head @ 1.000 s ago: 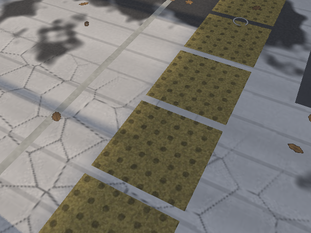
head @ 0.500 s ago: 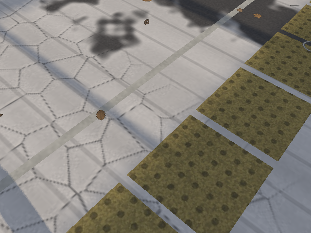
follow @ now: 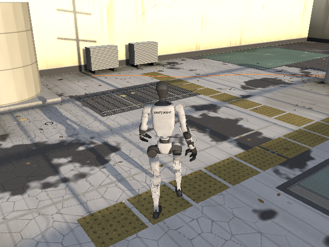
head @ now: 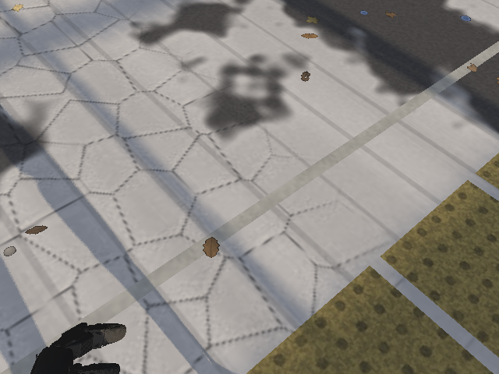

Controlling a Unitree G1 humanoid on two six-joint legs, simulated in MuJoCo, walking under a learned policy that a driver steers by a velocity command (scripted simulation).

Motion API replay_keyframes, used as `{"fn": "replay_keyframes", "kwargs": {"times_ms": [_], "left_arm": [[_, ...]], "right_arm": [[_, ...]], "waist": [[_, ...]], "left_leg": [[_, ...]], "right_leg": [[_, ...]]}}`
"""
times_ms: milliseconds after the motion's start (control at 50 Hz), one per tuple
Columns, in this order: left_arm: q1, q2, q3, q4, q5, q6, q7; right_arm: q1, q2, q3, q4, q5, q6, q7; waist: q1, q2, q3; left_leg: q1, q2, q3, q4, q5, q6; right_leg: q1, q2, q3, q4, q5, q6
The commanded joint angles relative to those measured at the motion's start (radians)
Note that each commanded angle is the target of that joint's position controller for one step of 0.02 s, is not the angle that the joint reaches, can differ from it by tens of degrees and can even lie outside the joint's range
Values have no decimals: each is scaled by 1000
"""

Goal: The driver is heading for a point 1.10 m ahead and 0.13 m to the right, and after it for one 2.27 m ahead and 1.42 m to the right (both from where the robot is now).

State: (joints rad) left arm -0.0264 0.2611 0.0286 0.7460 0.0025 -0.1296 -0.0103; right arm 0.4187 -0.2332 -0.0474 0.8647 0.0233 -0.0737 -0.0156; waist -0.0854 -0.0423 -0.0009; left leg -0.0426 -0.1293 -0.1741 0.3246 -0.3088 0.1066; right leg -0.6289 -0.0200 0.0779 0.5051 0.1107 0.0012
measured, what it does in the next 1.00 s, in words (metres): walks ahead: right foot, then left foot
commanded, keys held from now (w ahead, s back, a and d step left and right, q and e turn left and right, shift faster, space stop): w+q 0.08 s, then w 0.50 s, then w+e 0.42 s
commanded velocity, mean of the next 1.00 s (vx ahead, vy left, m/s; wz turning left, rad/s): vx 0.50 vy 0.00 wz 0.05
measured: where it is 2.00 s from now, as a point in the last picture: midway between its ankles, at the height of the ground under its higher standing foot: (224, 222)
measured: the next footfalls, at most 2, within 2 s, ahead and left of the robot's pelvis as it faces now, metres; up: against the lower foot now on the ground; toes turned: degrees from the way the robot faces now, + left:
right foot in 0.10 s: +0.25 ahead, -0.12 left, +0.00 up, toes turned +7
left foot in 0.58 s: +0.47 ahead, +0.17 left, +0.00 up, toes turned +11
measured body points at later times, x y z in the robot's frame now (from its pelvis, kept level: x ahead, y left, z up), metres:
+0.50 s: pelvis +0.28 +0.01 +0.00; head +0.31 +0.01 +0.45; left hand +0.21 +0.27 -0.13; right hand +0.54 -0.17 -0.08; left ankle +0.42 +0.17 -0.71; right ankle +0.21 -0.13 -0.74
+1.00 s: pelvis +0.53 +0.09 +0.00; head +0.55 +0.09 +0.45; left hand +0.70 +0.33 -0.11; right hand +0.55 -0.19 -0.13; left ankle +0.43 +0.16 -0.74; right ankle +0.71 -0.07 -0.69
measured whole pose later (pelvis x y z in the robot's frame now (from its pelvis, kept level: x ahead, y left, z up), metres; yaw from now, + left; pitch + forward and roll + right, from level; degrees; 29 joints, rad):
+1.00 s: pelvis +0.53 +0.09 +0.00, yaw -1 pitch +1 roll +2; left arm 0.15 0.26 0.05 0.78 -0.02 -0.04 -0.04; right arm 0.35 -0.25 -0.06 0.86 -0.01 -0.10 -0.01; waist -0.06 -0.04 0.00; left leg 0.05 -0.04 0.21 0.21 -0.28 0.04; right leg -0.70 -0.08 0.05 0.75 0.07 -0.03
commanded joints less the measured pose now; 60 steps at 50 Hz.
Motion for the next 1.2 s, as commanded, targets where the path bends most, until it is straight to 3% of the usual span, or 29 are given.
{"fn": "replay_keyframes", "kwargs": {"times_ms": [20, 60, 80, 100, 120, 140, 160, 180, 200, 240, 300, 400, 500, 540, 580, 600, 620, 640, 660, 680, 740, 840, 920, 1040, 1100, 1140, 1160, 1180, 1200], "left_arm": [[-129, 95, 23, -111, -4, -32, -12], [-25, 124, 37, -92, -6, -41, -8], [112, 157, 54, -63, -1, -44, 0], [310, 212, 68, -41, 11, -39, 10], [437, 265, 88, -8, 17, -23, 12], [435, 181, 72, 0, -1, -18, 6], [376, 116, 56, -8, -11, -13, 8], [306, 104, 49, -15, -8, -6, 6], [269, 97, 44, -10, -2, -2, 1], [247, 75, 36, 5, 9, -5, -8], [272, 108, 46, 36, -6, -12, -14], [328, 157, 54, 65, -22, 8, -5], [409, 182, 54, 107, -34, 31, -5], [400, 198, 57, 113, -34, 43, -2], [392, 168, 42, 108, -24, 50, 4], [399, 102, 14, 72, 6, 44, 5], [509, 13, -10, 68, -19, 23, 1], [445, 137, 20, 80, -44, 14, 0], [371, 163, 32, 58, -54, 12, 0], [342, 145, 32, 59, -44, 20, 6], [367, 94, 37, 69, -33, 59, 6], [290, 66, 43, 34, -28, 77, 6], [171, 45, 34, -8, -21, 72, -16], [5, 27, 22, -115, -24, 69, -57], [64, 64, 42, -137, -27, 76, -67], [310, 151, 91, -88, -30, 80, -53], [456, 239, 124, -57, -24, 90, -28], [400, 326, 134, -87, -28, 85, -20], [441, 244, 109, -92, -17, 78, -21]], "right_arm": [[30, -148, -40, -40, 1, 7, -15], [-2, -155, -44, -57, -4, 19, -16], [-37, -145, -38, -77, -8, 21, -9], [-77, -119, -23, -110, -26, 18, -1], [95, -21, 5, -104, -4, 4, 9], [138, -86, 1, -84, 15, -4, 7], [39, -157, -16, -86, 22, -3, 7], [-46, -159, -17, -108, 12, -2, 4], [-109, -141, -18, -126, -7, -7, 5], [-93, -100, -15, -132, -6, -1, 12], [-131, -62, -1, -154, -16, 2, 13], [-307, -52, 16, -204, -18, -17, 26], [-432, -89, 8, -260, -2, -23, 45], [-398, -113, -3, -260, -4, -27, 49], [-158, -190, -45, -193, -14, -26, 37], [30, -284, -69, -170, -29, -20, 23], [49, -320, -73, -162, -33, -15, 31], [30, -218, -50, -165, -23, -19, 35], [-36, -179, -36, -172, -17, -24, 35], [-112, -150, -26, -179, -20, -28, 40], [-189, -106, -23, -163, -34, -49, 46], [-152, -131, -37, -105, -43, -58, 24], [-136, -156, -41, -81, -36, -49, 8], [-48, -188, -51, -29, -19, -7, -3], [-80, -232, -61, -42, -13, 13, -15], [-116, -250, -64, -54, -6, 24, -23], [-108, -223, -52, -76, -18, 12, -25], [-20, -72, -5, -127, -36, -23, -3], [-116, -159, -20, -146, -8, -72, 18]], "waist": [[16, 127, 38], [66, 164, -14], [134, 161, -107], [222, 105, -271], [169, -216, -433], [163, -238, -404], [174, -106, -232], [154, 13, -113], [132, 52, -31], [80, -5, -9], [74, -20, 5], [128, -18, 20], [156, -43, 42], [116, -49, 24], [-2, -11, -118], [-60, 156, -275], [-1, 392, -364], [-30, 235, -265], [-11, 185, -153], [27, 117, -103], [93, 145, -37], [93, 95, 17], [54, 88, 55], [2, 77, 104], [65, 138, 25], [209, 139, -110], [266, 31, -198], [136, -227, -296], [214, -96, -392]], "left_leg": [[26, 285, -235, 7, 342, 88], [24, 264, -243, 99, 535, 72], [-17, 210, -212, 240, 643, 46], [-160, 154, -148, 499, 537, 11], [-559, 2, -46, 850, -8, -71], [-691, 51, -69, 993, -247, -66], [-736, 100, -58, 1036, -163, -66], [-708, 142, -5, 1011, -81, -69], [-683, 167, 13, 954, -38, -68], [-605, 213, 40, 871, -8, -62], [-613, 240, 91, 728, 45, -78], [-550, 225, 148, 396, 298, -88], [-517, 193, 161, 249, 273, -63], [-432, 169, 182, 195, 221, -36], [-83, 157, 185, 163, 219, 17], [216, 399, -93, 167, 253, 92], [421, 558, -505, 25, 57, 222], [337, 530, -474, -11, -21, 184], [213, 497, -314, -24, 39, 141], [95, 450, -203, -52, 126, 116], [-83, 378, -9, -147, 270, 93], [-64, 372, 165, -184, 453, 86], [-36, 357, 270, -203, 438, 53], [162, 420, 335, -114, 574, 37], [180, 417, 381, 62, 1031, 8], [76, 374, 406, 402, 1112, -29], [-178, 322, 402, 712, 754, -72], [-642, 83, 290, 1114, -217, -139], [-743, 108, 52, 1172, -233, -108]], "right_leg": [[21, 23, -2, -55, -60, -18], [193, 50, -34, -78, -145, -49], [400, 29, -30, -93, -129, -89], [703, -118, 96, -39, -153, -161], [1122, -354, 540, -71, -313, -330], [1098, -404, 730, -172, -495, -320], [939, -365, 592, -200, -528, -271], [760, -322, 450, -229, -426, -243], [618, -278, 363, -266, -316, -237], [497, -213, 240, -321, -228, -227], [453, -199, 138, -369, -98, -255], [447, -156, 8, -371, -54, -214], [555, -219, 34, -318, -112, -183], [587, -233, 33, -251, -38, -161], [507, -148, -50, 53, 154, -108], [279, -72, -103, 413, -158, -63], [-58, 61, -43, 683, -685, -33], [-157, 10, 53, 786, -664, -44], [-178, -28, 47, 776, -559, -55], [-129, -71, 31, 733, -472, -46], [-14, -111, 31, 662, -341, -26], [-117, -89, 71, 528, -159, -5], [-97, -76, 1, 307, -1, -16], [-162, -58, -105, 160, -124, -64], [21, 30, -199, 151, -272, -118], [378, 104, -205, 64, -249, -183], [687, -20, 13, 23, -227, -242], [1027, -293, 620, -86, -313, -455], [1054, -322, 744, -199, -378, -451]]}}
Over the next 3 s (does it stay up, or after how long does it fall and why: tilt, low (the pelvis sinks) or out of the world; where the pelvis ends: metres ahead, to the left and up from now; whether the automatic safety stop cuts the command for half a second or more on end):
stays up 0.91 -0.01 0.00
